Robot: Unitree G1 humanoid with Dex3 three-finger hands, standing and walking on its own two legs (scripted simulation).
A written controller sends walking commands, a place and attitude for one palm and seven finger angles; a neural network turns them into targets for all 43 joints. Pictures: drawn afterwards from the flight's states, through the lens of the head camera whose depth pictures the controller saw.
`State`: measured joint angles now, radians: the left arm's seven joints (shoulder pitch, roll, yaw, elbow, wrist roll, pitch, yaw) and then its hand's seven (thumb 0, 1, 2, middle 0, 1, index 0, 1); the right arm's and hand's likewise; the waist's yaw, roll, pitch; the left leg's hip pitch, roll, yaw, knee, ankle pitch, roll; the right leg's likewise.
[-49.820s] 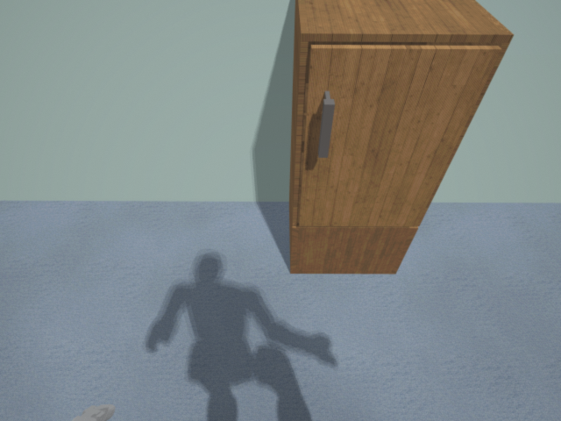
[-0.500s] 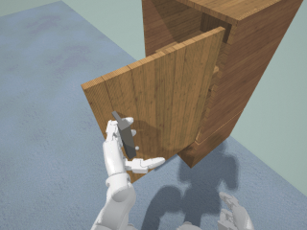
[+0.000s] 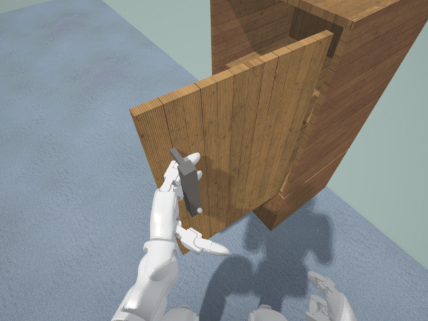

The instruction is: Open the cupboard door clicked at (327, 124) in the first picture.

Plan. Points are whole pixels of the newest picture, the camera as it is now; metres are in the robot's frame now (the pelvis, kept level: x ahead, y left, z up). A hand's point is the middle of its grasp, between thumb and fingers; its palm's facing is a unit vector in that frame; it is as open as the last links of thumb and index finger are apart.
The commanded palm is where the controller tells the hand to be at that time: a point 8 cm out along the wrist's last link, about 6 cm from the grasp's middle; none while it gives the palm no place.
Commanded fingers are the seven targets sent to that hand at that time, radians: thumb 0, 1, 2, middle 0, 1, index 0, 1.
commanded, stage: slide the hand sideways off the handle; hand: left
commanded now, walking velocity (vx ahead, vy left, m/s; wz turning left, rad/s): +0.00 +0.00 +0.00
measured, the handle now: (185, 183) +0.35 +0.08 +0.06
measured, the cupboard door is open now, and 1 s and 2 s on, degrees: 86 88 88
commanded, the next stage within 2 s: draw the hand back to the body in 1.08 s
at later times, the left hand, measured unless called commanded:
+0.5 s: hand (188, 235) +0.25 +0.06 +0.06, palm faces -0.17 -0.99 -0.01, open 16.1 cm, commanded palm +0.23 +0.13 +0.06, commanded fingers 0.00 -0.50 0.30 -0.15 -0.30 -0.15 -0.30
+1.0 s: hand (148, 252) +0.22 +0.12 +0.06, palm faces -0.10 -0.99 -0.04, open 16.1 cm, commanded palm +0.20 +0.19 +0.06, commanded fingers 0.00 -0.50 0.30 -0.15 -0.30 -0.15 -0.30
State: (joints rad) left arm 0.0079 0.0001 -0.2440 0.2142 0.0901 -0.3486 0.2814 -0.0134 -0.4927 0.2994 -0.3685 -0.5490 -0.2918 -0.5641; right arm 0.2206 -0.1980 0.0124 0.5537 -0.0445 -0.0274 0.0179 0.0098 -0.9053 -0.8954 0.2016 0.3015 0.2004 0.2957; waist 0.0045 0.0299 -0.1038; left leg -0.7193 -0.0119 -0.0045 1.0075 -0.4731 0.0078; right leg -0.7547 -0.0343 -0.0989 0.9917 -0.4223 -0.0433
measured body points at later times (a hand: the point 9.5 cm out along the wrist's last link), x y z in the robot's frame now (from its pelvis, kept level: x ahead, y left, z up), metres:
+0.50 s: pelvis +0.01 +0.01 +0.00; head +0.06 -0.01 +0.44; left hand +0.25 +0.12 +0.06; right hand +0.18 -0.22 -0.09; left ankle +0.02 +0.12 -0.68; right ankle +0.04 -0.10 -0.68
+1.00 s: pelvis +0.02 -0.01 -0.01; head +0.07 -0.02 +0.44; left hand +0.22 +0.18 +0.06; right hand +0.19 -0.24 -0.09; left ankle +0.02 +0.12 -0.68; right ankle +0.04 -0.10 -0.68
